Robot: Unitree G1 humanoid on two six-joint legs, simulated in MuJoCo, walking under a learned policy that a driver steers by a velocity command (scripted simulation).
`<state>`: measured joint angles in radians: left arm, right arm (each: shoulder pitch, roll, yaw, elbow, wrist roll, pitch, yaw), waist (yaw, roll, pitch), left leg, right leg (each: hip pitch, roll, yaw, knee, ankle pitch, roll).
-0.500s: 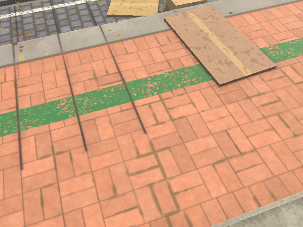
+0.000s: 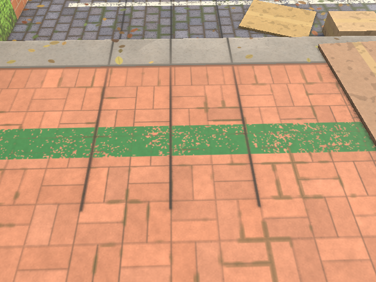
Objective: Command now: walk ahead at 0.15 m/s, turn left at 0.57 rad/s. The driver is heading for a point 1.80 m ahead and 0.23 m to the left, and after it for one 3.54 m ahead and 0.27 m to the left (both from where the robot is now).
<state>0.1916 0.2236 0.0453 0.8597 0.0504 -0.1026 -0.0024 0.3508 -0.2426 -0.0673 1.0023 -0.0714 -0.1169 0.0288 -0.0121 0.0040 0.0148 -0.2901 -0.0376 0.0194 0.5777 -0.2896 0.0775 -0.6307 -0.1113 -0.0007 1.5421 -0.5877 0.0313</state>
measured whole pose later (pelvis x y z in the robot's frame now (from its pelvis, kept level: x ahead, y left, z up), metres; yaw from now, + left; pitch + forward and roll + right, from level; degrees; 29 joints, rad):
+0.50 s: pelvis +0.12 -0.02 -0.06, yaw +16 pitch +5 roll -2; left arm 0.49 0.15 -0.05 0.86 0.07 -0.14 0.05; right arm 0.04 -0.24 0.00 0.74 -0.11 -0.06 0.09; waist 0.14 0.02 -0.03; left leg -0.83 0.11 0.00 0.77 0.36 0.00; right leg -0.44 -0.04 -0.18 1.01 -0.65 -0.03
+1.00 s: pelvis +0.25 +0.07 -0.17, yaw +22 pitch +1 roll +2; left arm 0.19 0.17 0.04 0.80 0.00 0.05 0.06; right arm 0.14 -0.15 -0.01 0.93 -0.02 0.01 -0.02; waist 0.04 -0.06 -0.04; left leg -0.33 -0.03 0.12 0.57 -0.25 0.05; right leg -0.45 -0.09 0.08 0.74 -0.21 0.06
